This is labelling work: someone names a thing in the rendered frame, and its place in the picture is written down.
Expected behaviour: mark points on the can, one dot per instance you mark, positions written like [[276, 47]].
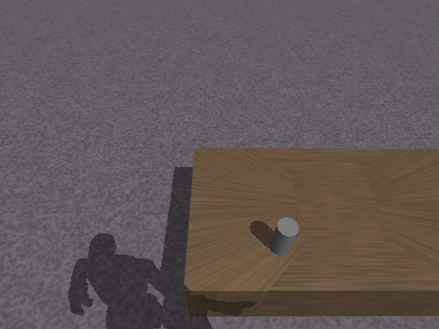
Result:
[[284, 235]]

